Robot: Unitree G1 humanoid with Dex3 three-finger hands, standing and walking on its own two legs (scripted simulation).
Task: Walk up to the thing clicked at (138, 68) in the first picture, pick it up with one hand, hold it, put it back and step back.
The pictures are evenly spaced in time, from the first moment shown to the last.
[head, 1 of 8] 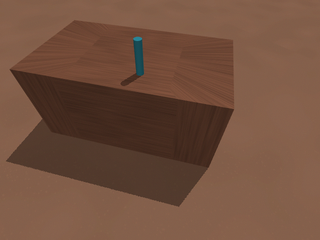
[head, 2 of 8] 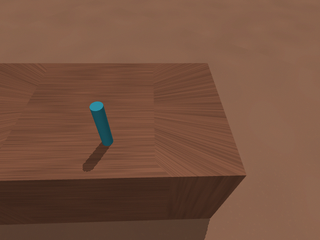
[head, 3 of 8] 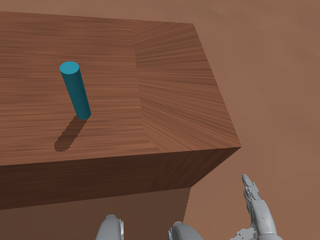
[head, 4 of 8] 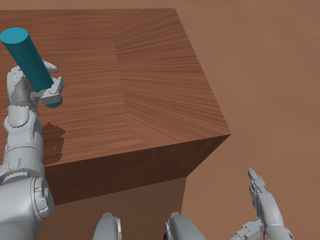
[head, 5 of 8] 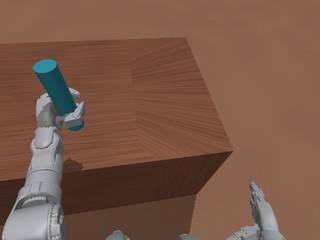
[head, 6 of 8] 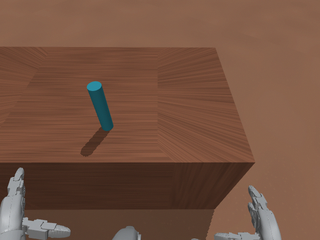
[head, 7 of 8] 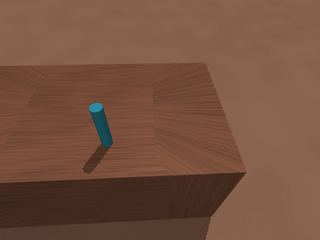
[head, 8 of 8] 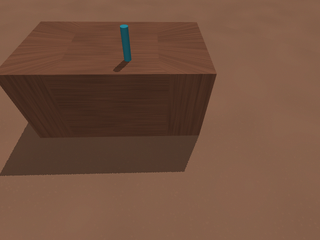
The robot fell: no
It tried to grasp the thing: yes
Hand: left
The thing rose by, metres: 0.25
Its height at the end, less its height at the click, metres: +0.00
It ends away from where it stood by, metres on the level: 0.01
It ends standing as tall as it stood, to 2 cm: yes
